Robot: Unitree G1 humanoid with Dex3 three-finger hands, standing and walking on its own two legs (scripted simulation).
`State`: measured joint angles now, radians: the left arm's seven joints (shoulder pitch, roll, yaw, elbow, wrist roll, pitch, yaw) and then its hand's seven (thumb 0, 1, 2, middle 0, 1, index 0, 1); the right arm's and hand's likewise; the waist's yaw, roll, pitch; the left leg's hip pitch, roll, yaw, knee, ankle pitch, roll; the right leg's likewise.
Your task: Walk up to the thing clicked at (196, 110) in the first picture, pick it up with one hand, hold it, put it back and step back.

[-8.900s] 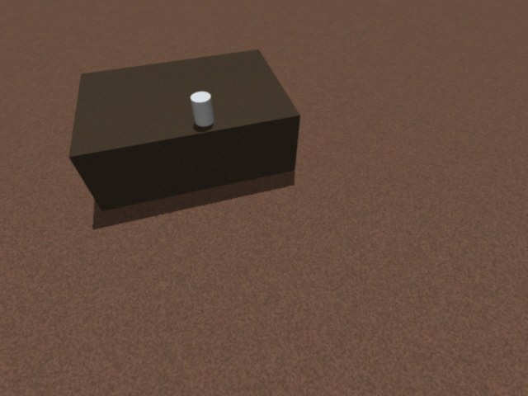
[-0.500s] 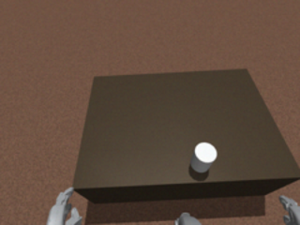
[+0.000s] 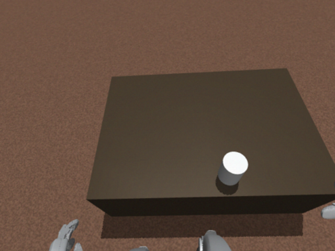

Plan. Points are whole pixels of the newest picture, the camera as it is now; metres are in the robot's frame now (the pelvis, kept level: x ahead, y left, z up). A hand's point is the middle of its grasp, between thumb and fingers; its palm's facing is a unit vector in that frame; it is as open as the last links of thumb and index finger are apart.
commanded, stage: go down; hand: right
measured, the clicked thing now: (231, 169) +0.43 -0.20 -0.30
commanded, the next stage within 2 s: approach in 1.36 s
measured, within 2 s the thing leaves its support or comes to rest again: neither
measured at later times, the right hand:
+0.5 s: hand out of the picture +0.32 -0.39 -0.02, palm faces +0.20 +0.97 -0.16, open 17.2 cm
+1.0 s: hand out of the picture +0.34 -0.40 -0.01, palm faces +0.20 +0.97 -0.13, open 16.9 cm
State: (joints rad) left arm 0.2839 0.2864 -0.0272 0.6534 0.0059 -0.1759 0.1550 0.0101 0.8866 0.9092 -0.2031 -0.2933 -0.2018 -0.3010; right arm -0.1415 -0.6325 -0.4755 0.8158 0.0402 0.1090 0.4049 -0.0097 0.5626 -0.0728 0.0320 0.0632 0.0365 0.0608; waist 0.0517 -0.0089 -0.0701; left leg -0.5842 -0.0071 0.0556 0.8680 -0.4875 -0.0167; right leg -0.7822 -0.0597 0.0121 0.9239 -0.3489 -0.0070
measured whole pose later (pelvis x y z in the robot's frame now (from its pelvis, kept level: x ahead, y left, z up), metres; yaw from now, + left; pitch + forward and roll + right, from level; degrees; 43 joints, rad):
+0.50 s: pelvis -0.01 +0.00 -0.01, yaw +1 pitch +16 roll +4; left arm 0.32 0.31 -0.06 0.67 0.02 -0.15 0.12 0.01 0.90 0.91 -0.20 -0.30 -0.20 -0.30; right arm -0.40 -0.81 -0.60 1.16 0.05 -0.16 0.51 -0.01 0.46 -0.08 0.04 0.05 0.04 0.05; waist 0.07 0.02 -0.06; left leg -0.71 -0.02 0.06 0.92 -0.49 -0.02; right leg -0.91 -0.07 0.02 0.98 -0.35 -0.01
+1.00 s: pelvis +0.01 -0.01 -0.01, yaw +1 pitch +17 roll +5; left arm 0.31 0.31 -0.06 0.67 0.02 -0.11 0.09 0.01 0.89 0.92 -0.20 -0.29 -0.19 -0.30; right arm -0.43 -0.82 -0.62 1.16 0.06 -0.20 0.53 -0.01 0.40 -0.08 0.06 0.05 0.05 0.05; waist 0.07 0.03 -0.07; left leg -0.69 -0.02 0.06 0.89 -0.49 -0.03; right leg -0.91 -0.07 0.02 0.98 -0.37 -0.02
